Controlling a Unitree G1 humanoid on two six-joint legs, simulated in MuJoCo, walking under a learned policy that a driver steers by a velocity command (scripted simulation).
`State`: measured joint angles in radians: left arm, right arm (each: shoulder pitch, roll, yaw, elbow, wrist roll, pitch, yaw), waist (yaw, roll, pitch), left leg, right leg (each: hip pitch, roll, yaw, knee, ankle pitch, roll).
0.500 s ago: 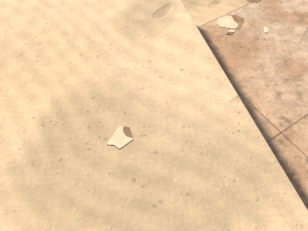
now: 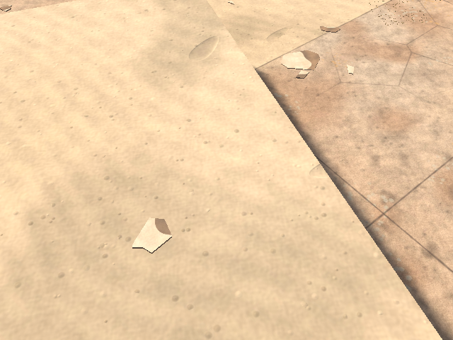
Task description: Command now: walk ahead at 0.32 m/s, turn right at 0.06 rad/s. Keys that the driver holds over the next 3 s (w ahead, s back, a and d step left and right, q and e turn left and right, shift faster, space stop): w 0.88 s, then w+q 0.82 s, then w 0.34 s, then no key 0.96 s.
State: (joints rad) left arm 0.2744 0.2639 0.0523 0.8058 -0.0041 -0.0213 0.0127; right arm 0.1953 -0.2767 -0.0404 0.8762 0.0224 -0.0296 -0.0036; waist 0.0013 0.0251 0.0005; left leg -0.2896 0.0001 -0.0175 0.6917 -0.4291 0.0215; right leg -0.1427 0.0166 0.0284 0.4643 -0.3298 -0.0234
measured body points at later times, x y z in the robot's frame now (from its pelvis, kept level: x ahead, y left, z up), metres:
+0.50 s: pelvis +0.21 +0.08 +0.00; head +0.23 +0.09 +0.45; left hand +0.30 +0.36 -0.12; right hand +0.29 -0.20 -0.11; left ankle +0.23 +0.16 -0.74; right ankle +0.19 -0.09 -0.65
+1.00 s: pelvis +0.50 +0.02 +0.00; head +0.54 +0.02 +0.44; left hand +0.65 +0.28 -0.11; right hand +0.54 -0.26 -0.14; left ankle +0.38 +0.16 -0.64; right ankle +0.57 -0.06 -0.74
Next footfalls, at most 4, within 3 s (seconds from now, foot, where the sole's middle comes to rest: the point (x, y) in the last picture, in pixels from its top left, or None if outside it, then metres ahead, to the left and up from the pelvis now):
0.32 left None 0.27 0.16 -0.77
0.86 right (266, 309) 0.61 -0.07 -0.77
1.42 left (182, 235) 0.88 0.21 -0.77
1.92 right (203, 161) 1.23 0.15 -0.77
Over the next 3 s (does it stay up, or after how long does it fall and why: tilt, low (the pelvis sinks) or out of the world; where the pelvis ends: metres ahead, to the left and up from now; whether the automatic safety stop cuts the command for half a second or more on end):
stays up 1.28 0.29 0.00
